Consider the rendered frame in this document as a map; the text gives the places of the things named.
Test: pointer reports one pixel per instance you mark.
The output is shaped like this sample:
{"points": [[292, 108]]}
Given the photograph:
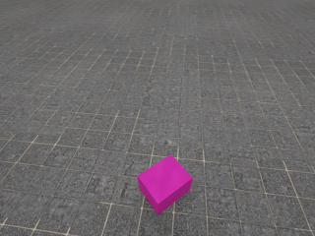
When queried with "carton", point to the carton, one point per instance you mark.
{"points": [[164, 183]]}

